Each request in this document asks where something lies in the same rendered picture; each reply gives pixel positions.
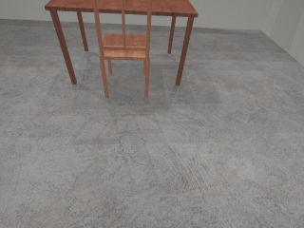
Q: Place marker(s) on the chair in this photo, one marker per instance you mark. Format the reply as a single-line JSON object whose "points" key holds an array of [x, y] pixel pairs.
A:
{"points": [[125, 47]]}

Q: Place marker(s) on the table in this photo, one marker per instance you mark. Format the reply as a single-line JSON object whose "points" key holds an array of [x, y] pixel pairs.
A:
{"points": [[174, 8]]}

